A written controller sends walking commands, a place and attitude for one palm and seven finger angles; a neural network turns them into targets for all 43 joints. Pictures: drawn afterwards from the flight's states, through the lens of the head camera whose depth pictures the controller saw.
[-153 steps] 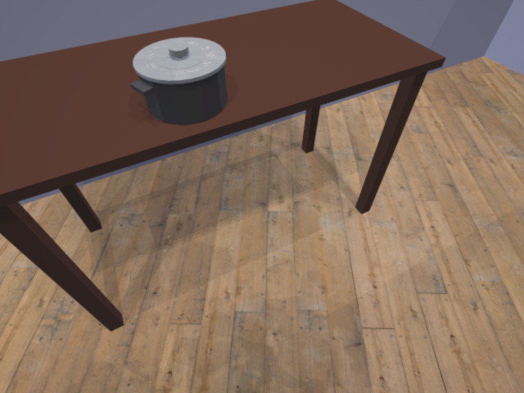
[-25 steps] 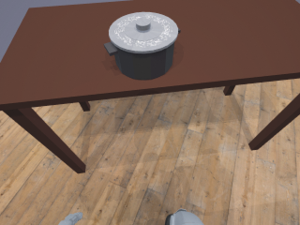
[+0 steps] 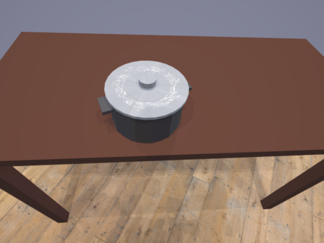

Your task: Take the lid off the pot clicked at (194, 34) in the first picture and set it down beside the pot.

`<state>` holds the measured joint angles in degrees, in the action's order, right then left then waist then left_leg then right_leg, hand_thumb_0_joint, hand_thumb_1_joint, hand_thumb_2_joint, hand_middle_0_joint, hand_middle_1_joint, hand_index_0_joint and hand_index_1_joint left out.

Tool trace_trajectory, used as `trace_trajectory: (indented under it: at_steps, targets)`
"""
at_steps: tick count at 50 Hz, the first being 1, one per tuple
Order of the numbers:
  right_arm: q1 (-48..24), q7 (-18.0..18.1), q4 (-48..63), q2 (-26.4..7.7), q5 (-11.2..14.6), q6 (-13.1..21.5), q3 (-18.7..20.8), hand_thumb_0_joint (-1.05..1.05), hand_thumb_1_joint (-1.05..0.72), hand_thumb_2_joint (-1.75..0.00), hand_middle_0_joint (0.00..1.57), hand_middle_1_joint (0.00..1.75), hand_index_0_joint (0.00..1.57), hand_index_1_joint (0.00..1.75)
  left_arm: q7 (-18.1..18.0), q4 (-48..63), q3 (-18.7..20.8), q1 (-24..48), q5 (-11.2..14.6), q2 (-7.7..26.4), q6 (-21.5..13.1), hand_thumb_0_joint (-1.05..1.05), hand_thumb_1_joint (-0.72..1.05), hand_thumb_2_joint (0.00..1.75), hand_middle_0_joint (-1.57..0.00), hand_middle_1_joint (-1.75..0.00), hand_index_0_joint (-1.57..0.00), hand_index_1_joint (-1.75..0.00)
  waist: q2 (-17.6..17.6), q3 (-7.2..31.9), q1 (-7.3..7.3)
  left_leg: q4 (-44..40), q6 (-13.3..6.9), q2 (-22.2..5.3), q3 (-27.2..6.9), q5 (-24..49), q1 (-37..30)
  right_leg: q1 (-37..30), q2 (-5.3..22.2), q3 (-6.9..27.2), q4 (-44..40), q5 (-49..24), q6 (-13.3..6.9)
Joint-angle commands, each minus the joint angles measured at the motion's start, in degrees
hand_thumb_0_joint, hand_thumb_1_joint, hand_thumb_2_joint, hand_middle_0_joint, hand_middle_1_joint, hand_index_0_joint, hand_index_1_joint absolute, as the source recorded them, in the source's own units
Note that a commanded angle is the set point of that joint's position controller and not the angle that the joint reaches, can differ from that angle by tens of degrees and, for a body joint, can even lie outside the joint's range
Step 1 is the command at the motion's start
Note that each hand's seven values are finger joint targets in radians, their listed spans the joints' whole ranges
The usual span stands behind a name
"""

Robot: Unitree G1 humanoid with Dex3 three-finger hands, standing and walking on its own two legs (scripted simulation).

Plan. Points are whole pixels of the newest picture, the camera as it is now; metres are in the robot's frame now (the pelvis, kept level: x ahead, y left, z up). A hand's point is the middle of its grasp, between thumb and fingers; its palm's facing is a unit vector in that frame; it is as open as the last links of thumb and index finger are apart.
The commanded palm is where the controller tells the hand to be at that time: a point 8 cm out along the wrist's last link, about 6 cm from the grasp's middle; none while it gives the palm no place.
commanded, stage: come to a stop and stand still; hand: left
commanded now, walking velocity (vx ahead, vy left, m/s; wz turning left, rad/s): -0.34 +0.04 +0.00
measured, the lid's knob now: (147, 80) +0.45 +0.08 +0.15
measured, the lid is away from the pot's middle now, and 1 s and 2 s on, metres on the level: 0.00 0.00 0.00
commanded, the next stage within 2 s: look again from close up in 1.38 s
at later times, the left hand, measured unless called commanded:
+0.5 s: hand out of the picture +0.02 +0.15 -0.15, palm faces +0.09 -0.94 -0.33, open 7.4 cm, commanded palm none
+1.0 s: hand out of the picture -0.06 +0.24 -0.17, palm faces +0.02 -0.98 -0.22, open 7.4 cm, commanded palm none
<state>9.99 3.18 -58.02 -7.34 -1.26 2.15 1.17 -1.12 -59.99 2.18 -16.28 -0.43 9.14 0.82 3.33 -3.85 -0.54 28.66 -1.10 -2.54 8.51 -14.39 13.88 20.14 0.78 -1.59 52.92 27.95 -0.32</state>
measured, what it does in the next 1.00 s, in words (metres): steps on the spot: right foot, then left foot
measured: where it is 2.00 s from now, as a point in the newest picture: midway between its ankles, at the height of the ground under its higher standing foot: outside the picture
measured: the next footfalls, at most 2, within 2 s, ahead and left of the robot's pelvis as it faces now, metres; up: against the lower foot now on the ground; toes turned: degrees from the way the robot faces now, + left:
right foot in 0.16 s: +0.08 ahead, -0.18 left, +0.00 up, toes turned -3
left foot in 0.70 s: -0.01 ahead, +0.12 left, +0.00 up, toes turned +1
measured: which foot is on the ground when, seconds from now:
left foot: down 0.00-0.16, up 0.18-0.68, down 0.70-1.00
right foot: up 0.00-0.14, down 0.16-0.68, up 0.70-1.00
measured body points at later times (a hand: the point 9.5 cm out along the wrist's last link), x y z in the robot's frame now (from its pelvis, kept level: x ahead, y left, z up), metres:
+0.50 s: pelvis -0.01 -0.06 +0.00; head +0.04 -0.08 +0.45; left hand +0.01 +0.20 -0.13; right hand +0.14 -0.32 -0.14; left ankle -0.04 +0.10 -0.64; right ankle +0.04 -0.18 -0.74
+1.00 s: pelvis -0.07 +0.04 +0.01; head -0.06 +0.06 +0.46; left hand -0.06 +0.29 -0.16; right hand -0.05 -0.19 -0.14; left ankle -0.05 +0.12 -0.74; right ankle -0.13 -0.08 -0.70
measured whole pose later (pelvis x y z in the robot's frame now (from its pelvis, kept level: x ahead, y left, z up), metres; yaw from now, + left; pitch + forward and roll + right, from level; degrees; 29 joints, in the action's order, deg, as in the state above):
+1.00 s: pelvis -0.07 +0.04 +0.01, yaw +0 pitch +1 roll +1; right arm 15.2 1.8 -58.6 -8.2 -1.0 -1.0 0.3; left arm -1.6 -59.0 1.8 -15.8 -0.7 13.0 2.9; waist 3.5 -0.5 0.3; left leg 20.5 -4.5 4.1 2.8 -8.5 13.6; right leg 16.4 1.2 -0.2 43.8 26.1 0.8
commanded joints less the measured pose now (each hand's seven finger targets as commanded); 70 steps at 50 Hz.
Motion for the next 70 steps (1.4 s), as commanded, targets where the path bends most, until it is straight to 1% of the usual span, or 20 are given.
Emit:
trace_trajectory:
  at_steps: [1, 6, 7, 8, 9, 14, 19, 27, 31, 33, 34, 35, 36, 40, 48, 53, 56, 57, 64, 70]
  targets:
    - [0.3, -0.08, 1.74, -9.92, 0.4, -1.23, 2.28, 0.0, -0.9, -0.9, 0.2, 0.3, 0.2, 0.3, -0.87, 3.33, 1.07, -4.36, -0.22, 3.66, 0.1, 0.0, 0.9, 0.9, -0.2, -0.3, -0.2, -0.3, -13.17, 5.75, -0.2, -6.81, -7.27, -13.88, -8.08, 46.84, -8.28, 0.09, 2.26, -0.37, -8.81, -4.77, 1.26]
    - [-1.87, -0.86, 2.97, -12.75, 0.31, -3.4, 4.4, 0.0, -0.9, -0.9, 0.2, 0.3, 0.2, 0.3, -0.61, 4.0, 2.45, -6.59, -0.77, 6.86, -0.31, 0.0, 0.9, 0.9, -0.2, -0.3, -0.2, -0.3, -9.81, 8.05, -1.89, 3.5, -2.31, -9.82, -5.76, 32.74, -7.84, -5.11, 2.72, -1.59, -23.69, -22.55, 1.26]
    - [-1.49, -1.14, 3.62, -11.24, 0.62, -3.67, 4.53, 0.0, -0.9, -0.9, 0.2, 0.3, 0.2, 0.3, -0.7, 4.12, 2.94, -6.86, -1.15, 10.42, -0.89, 0.0, 0.9, 0.9, -0.2, -0.3, -0.2, -0.3, -0.84, 9.26, -1.87, 9.12, 0.75, -4.93, -3.41, 18.56, -2.22, -9.69, 7.46, 4.72, -26.14, -44.48, -0.23]
    - [-0.45, -1.52, 4.64, -8.09, 0.8, -4.06, 4.29, 0.0, -0.9, -0.9, 0.2, 0.3, 0.2, 0.3, -1.09, 4.54, 3.88, -6.61, -1.69, 15.22, -1.06, 0.0, 0.9, 0.9, -0.2, -0.3, -0.2, -0.3, 12.78, 8.79, -2.03, 18.54, 3.43, 2.93, -0.49, -9.07, 8.22, -14.57, 19.29, 18.41, -28.1, -65.59, -6.06]
    - [-1.37, -1.27, 4.77, -8.09, 0.88, -4.94, 4.53, 0.0, -0.9, -0.9, 0.2, 0.3, 0.2, 0.3, -1.14, 4.49, 3.82, -8.59, -1.19, 16.13, -0.84, 0.0, 0.9, 0.9, -0.2, -0.3, -0.2, -0.3, 12.44, 9.89, -4.41, 28.38, 3.13, 4.2, -6.63, -24.54, 9.69, -13.96, 24.67, 20.24, -29.48, -69.25, -11.59]
    - [-3.48, -2.14, 4.57, -9.57, 0.45, -6.14, 4.58, 0.0, -0.9, -0.9, 0.2, 0.3, 0.2, 0.3, -2.53, 6.36, 3.39, -3.06, -0.9, 13.33, -0.65, 0.0, 0.9, 0.9, -0.2, -0.3, -0.2, -0.3, 7.93, 7.47, -2.19, 45.48, 3.94, 3.89, -13.28, -14.1, 19.7, -16.63, 19.02, 13.77, -26.75, -63.37, -10.92]
    - [-7.24, -3.08, 7.12, -10.14, -0.01, -7.06, 3.92, 0.0, -0.9, -0.9, 0.2, 0.3, 0.2, 0.3, -3.51, 6.53, 3.65, -6.43, -1.09, 14.7, -1.18, 0.0, 0.9, 0.9, -0.2, -0.3, -0.2, -0.3, 5.04, 9.47, -3.79, 43.38, 5.25, 4.04, -13.97, -10.55, 22.05, -20.28, 20.5, 15.41, -27.15, -59.82, -11.1]
    - [-6.49, -3.86, 8.61, -9.16, 0.73, -5.99, 3.07, 0.0, -0.9, -0.9, 0.2, 0.3, 0.2, 0.3, -2.37, 9.68, 3.65, -0.96, -2.15, 16.76, -0.12, 0.0, 0.9, 0.9, -0.2, -0.3, -0.2, -0.3, 12.88, 6.42, -2.41, 25.86, 4.16, 3.3, -9.13, -11.65, 10.81, -8.5, 17.33, 13.94, -32.77, -31.28, -10.0]
    - [0.46, -3.9, 6.66, -8.94, 1.18, -4.22, 2.94, 0.0, -0.9, -0.9, 0.2, 0.3, 0.2, 0.3, -1.21, 11.15, 3.96, 2.99, -2.0, 17.45, 0.81, 0.0, 0.9, 0.9, -0.2, -0.3, -0.2, -0.3, 11.97, 5.77, 0.43, 5.92, 2.87, 5.22, -4.69, -5.29, -3.5, -0.34, 13.77, 11.15, -32.92, -16.29, -5.68]
    - [4.67, -3.39, 5.62, -11.71, 1.18, -3.18, 3.17, 0.0, -0.9, -0.9, 0.2, 0.3, 0.2, 0.3, -0.82, 11.13, 2.89, 2.65, -1.22, 13.88, 1.51, 0.0, 0.9, 0.9, -0.2, -0.3, -0.2, -0.3, 0.1, 6.39, 2.54, -5.52, 2.51, 1.65, -8.34, -2.39, -12.2, 7.61, 8.92, 6.8, -24.44, -5.21, -1.65]
    - [4.18, -3.3, 6.66, -16.28, 0.35, -2.85, 4.22, 0.0, -0.9, -0.9, 0.2, 0.3, 0.2, 0.3, -0.73, 11.7, 2.28, 1.54, -0.85, 9.59, 1.86, 0.0, 0.9, 0.9, -0.2, -0.3, -0.2, -0.3, -18.92, 3.65, 2.99, -15.13, -0.94, -10.9, -25.74, -10.33, -7.42, 14.04, 1.52, 0.14, -10.32, 3.04, 1.68]
    - [0.74, -2.94, 8.72, -19.33, 0.1, -3.55, 4.37, 0.0, -0.9, -0.9, 0.2, 0.3, 0.2, 0.3, -1.22, 11.61, 2.0, 2.24, -0.86, 9.29, 2.23, 0.0, 0.9, 0.9, -0.2, -0.3, -0.2, -0.3, -22.19, 0.2, 2.29, -20.26, -5.29, -16.2, -32.16, -12.84, 7.01, 10.84, -0.41, 2.82, -2.35, 5.85, 2.15]
    - [-3.54, -2.73, 9.77, -17.61, -0.41, -3.62, 3.41, 0.0, -0.9, -0.9, 0.2, 0.3, 0.2, 0.3, -0.98, 10.78, 2.38, 1.71, -0.67, 9.97, 2.15, 0.0, 0.9, 0.9, -0.2, -0.3, -0.2, -0.3, -15.63, -2.3, 0.08, -21.69, -7.52, -15.43, -28.9, -16.31, 14.19, 6.45, 1.16, 5.01, 1.64, 1.56, 1.28]
    - [-5.35, -1.93, 8.11, -11.65, 0.13, -2.61, 1.6, 0.0, -0.9, -0.9, 0.2, 0.3, 0.2, 0.3, -0.33, 5.5, 2.38, -2.45, -1.11, 10.11, 1.84, 0.0, 0.9, 0.9, -0.2, -0.3, -0.2, -0.3, -13.04, 0.85, -2.77, -17.95, -5.95, -6.96, -19.82, -6.49, 7.56, 6.22, -0.08, 4.54, 8.98, -6.87, 1.59]
    - [7.22, -0.93, 1.85, -9.87, 0.32, -1.83, 1.14, 0.0, -0.9, -0.9, 0.2, 0.3, 0.2, 0.3, -0.68, 4.19, 0.17, 0.28, -0.3, 6.76, 0.76, 0.0, 0.9, 0.9, -0.2, -0.3, -0.2, -0.3, -9.75, 5.06, 1.6, -17.21, -9.19, -10.53, -24.53, 8.02, -7.97, 0.11, 1.39, 2.29, -13.5, 0.49, 0.93]
    - [7.18, -1.3, -0.85, -7.83, 1.28, -1.49, 0.88, 0.0, -0.9, -0.9, 0.2, 0.3, 0.2, 0.3, -1.41, -0.14, -0.03, -6.12, -0.33, 6.86, -0.47, 0.0, 0.9, 0.9, -0.2, -0.3, -0.2, -0.3, -0.44, 3.83, -0.39, -11.44, -2.57, -3.98, -17.68, 3.62, 0.68, -14.83, 4.56, 6.57, -35.87, -16.83, -1.67]
    - [8.18, -1.86, -2.1, -5.7, 1.17, -1.01, 0.3, 0.0, -0.9, -0.9, 0.2, 0.3, 0.2, 0.3, -1.53, -0.11, -0.18, -4.03, -0.09, 7.84, -0.96, 0.0, 0.9, 0.9, -0.2, -0.3, -0.2, -0.3, -1.28, 4.7, 1.32, -7.98, 0.04, 0.0, -13.52, 9.65, -6.11, -9.06, 9.16, 9.87, -35.43, -21.82, -4.58]
    - [8.22, -1.8, -2.79, -5.7, 1.08, -1.2, 0.44, 0.0, -0.9, -0.9, 0.2, 0.3, 0.2, 0.3, -1.58, -0.33, -0.18, -3.67, -0.01, 7.41, -1.44, 0.0, 0.9, 0.9, -0.2, -0.3, -0.2, -0.3, 5.9, 6.11, 1.28, -6.38, -0.43, -0.65, -12.99, 11.47, -5.81, -10.79, 7.48, 9.16, -35.33, -24.6, -3.93]
    - [8.05, -1.58, -5.41, -6.41, 1.03, -1.99, 0.39, 0.0, -0.9, -0.9, 0.2, 0.3, 0.2, 0.3, -1.76, -1.13, -0.69, -4.72, 0.0, 4.98, -1.1, 0.0, 0.9, 0.9, -0.2, -0.3, -0.2, -0.3, -3.31, -3.12, 1.09, -10.77, -1.09, -1.93, -15.4, 2.23, -3.83, -4.53, 4.69, 7.06, -35.6, -12.05, -2.64]
    - [8.02, -1.41, -5.47, -6.48, 0.84, -2.04, 0.74, 0.0, -0.9, -0.9, 0.2, 0.3, 0.2, 0.3, -1.56, -2.3, -0.78, -7.39, -0.24, 3.89, -1.13, 0.0, 0.9, 0.9, -0.2, -0.3, -0.2, -0.3, -5.92, -1.79, 0.53, -13.92, -1.61, -2.82, -17.76, -4.4, -3.29, -5.08, 3.57, 5.67, -33.82, -11.21, -2.28]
